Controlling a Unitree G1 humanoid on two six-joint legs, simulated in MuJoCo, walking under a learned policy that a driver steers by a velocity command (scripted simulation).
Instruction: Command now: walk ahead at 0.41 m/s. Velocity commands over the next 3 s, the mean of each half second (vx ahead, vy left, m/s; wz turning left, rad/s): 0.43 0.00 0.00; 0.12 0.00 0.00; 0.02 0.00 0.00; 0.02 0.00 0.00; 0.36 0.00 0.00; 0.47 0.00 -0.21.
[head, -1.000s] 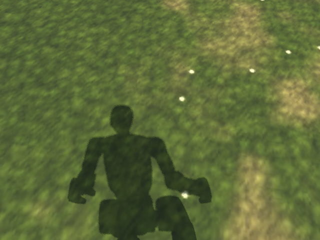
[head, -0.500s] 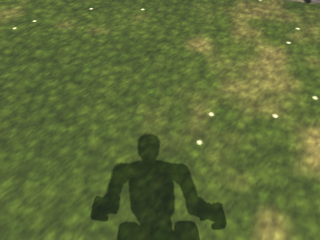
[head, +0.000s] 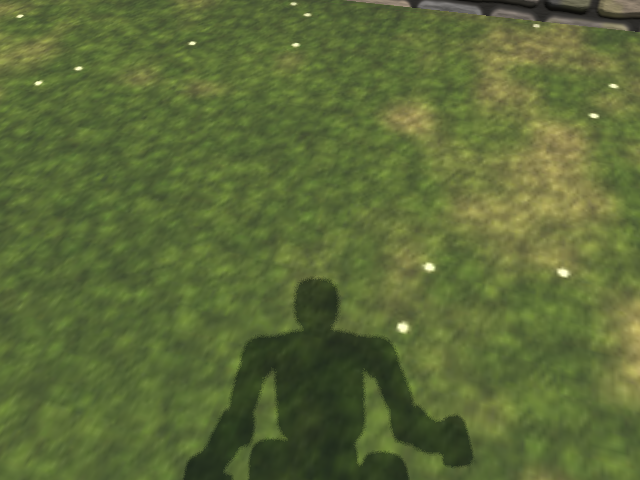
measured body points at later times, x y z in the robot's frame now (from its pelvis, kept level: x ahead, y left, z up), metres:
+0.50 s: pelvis +0.23 +0.07 +0.00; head +0.26 +0.08 +0.45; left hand +0.34 +0.35 -0.12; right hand +0.32 -0.20 -0.11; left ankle +0.27 +0.16 -0.74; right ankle +0.24 -0.08 -0.66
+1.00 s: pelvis +0.36 +0.03 -0.01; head +0.38 +0.03 +0.44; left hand +0.51 +0.27 -0.13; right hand +0.42 -0.23 -0.15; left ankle +0.29 +0.16 -0.74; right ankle +0.43 -0.07 -0.74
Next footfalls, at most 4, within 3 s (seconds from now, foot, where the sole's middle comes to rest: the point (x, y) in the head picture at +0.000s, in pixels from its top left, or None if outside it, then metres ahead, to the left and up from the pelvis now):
0.30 left None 0.33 0.16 -0.78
0.74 right None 0.47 -0.07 -0.78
2.66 left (283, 346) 0.83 0.18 -0.78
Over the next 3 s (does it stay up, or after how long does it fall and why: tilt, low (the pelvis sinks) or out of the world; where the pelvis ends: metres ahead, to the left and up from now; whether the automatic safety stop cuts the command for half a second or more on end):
stays up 0.83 0.09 0.00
